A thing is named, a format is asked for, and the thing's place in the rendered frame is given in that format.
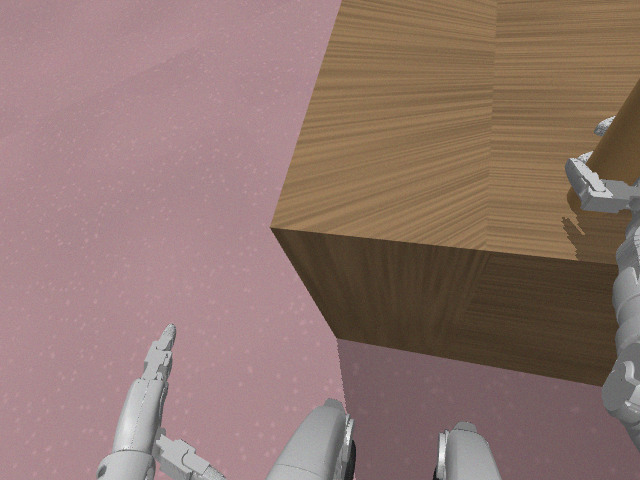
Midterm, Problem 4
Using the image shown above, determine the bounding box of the left robot hand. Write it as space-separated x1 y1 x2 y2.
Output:
111 323 227 480

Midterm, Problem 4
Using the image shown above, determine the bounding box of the right robot arm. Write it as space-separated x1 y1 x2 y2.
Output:
602 213 640 453

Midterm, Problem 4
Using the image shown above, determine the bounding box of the left robot arm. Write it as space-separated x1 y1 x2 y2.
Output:
96 450 156 480

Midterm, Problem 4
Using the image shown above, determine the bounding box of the right robot hand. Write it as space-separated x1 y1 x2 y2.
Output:
565 116 640 219

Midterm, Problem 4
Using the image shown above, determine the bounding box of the can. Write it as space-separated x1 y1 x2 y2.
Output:
567 78 640 217

